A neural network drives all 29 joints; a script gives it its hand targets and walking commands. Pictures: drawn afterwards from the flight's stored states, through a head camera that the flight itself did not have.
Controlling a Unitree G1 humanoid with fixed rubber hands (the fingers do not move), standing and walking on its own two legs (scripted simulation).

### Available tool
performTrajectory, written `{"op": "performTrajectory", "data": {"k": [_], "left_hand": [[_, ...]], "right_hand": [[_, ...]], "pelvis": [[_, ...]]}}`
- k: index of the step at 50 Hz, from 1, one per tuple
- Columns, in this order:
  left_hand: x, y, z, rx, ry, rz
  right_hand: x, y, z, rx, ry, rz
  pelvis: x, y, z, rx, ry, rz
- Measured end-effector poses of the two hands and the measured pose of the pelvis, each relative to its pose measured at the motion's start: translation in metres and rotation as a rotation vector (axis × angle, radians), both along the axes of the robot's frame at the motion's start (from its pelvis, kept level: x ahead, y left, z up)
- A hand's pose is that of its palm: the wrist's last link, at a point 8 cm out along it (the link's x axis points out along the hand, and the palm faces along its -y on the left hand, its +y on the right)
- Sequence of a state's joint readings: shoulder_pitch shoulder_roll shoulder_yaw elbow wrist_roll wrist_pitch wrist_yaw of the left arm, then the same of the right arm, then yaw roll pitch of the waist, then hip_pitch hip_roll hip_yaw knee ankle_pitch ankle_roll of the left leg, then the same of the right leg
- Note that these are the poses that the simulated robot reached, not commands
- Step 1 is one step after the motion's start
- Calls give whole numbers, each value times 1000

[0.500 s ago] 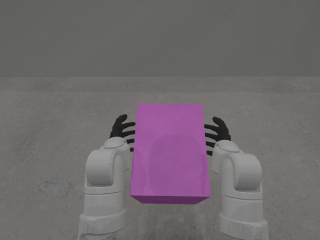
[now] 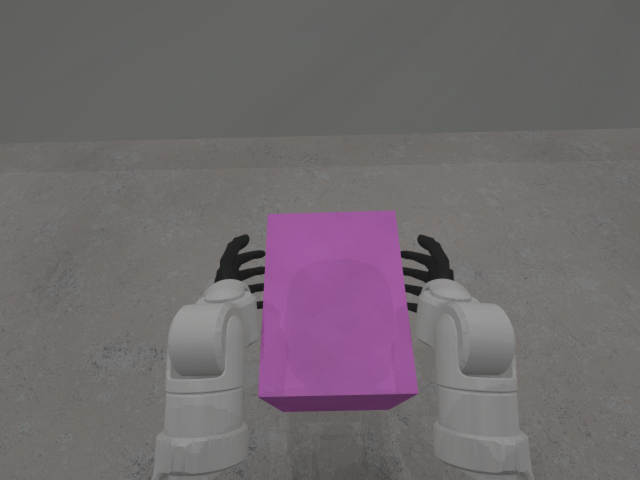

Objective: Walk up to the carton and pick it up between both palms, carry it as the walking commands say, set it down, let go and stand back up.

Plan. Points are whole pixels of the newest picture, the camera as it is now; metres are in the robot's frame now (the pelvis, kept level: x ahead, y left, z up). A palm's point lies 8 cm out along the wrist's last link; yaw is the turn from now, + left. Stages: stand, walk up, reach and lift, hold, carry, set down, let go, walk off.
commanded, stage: carry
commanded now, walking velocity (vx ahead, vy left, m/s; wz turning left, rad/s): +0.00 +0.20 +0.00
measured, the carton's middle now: (333, 320) +0.33 +0.00 +0.02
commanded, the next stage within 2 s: none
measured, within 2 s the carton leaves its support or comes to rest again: neither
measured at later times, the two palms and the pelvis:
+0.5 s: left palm (148, 338) +0.26 +0.19 +0.11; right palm (372, 333) +0.27 -0.04 +0.10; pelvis -0.05 +0.07 +0.00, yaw +1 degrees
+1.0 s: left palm (18, 386) +0.21 +0.30 +0.11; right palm (259, 371) +0.22 +0.07 +0.12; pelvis -0.10 +0.17 +0.01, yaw +3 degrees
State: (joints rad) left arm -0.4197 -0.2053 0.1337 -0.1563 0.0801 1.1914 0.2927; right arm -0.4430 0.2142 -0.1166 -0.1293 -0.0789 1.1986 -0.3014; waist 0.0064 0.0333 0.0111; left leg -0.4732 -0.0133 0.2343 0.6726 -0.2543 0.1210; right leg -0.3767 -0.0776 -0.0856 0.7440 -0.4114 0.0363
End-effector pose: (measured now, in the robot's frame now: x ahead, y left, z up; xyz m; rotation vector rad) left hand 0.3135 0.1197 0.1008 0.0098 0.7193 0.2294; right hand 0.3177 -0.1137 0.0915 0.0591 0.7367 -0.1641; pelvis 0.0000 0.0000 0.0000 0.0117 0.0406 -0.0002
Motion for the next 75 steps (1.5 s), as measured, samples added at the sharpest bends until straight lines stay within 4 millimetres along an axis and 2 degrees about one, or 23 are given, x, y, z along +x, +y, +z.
{"op": "performTrajectory", "data": {"k": [4,9,14,17,21,28,31,34,42,47,50,55,62,66,75], "left_hand": [[-8,8,8,3,1,3],[-10,32,26,-1,-62,27],[-25,67,21,-3,-50,53],[-36,79,19,-11,-50,59],[-47,81,17,-19,-49,48],[-67,74,4,-2,7,9],[-72,82,8,-9,5,7],[-75,97,18,-10,-27,22],[-92,159,8,-32,-15,58],[-103,181,11,-57,-35,63],[-108,185,13,-61,-49,50],[-117,181,7,-49,-26,7],[-138,174,3,-30,2,-28],[-148,178,11,-25,-5,-34],[-169,188,15,-38,-21,-31]], "right_hand": [[-9,8,3,-1,-1,10],[-11,33,16,7,-60,15],[-18,69,16,-8,-45,48],[-25,80,20,-22,-44,57],[-37,83,22,-39,-49,43],[-65,75,2,-21,0,16],[-71,83,9,-21,-9,19],[-71,98,18,-16,-44,21],[-79,161,14,-56,-19,65],[-89,183,22,-84,-28,67],[-98,187,26,-84,-38,45],[-117,183,15,-74,-6,3],[-145,175,6,-45,11,-31],[-156,179,14,-39,-4,-31],[-176,189,22,-51,-26,-29]], "pelvis": [[-7,8,6,12,-4,15],[-14,29,7,16,-2,41],[-21,54,6,9,-21,54],[-28,62,7,-1,-29,54],[-40,67,6,-2,-28,42],[-63,72,3,10,-25,25],[-69,79,7,15,-25,33],[-73,91,9,14,-21,45],[-82,139,7,-12,-31,69],[-92,157,8,-34,-41,64],[-100,166,7,-36,-44,48],[-116,177,5,-24,-34,5],[-142,181,6,-25,-14,-16],[-151,186,11,-29,-19,-14],[-170,194,11,-42,-34,-12]]}}
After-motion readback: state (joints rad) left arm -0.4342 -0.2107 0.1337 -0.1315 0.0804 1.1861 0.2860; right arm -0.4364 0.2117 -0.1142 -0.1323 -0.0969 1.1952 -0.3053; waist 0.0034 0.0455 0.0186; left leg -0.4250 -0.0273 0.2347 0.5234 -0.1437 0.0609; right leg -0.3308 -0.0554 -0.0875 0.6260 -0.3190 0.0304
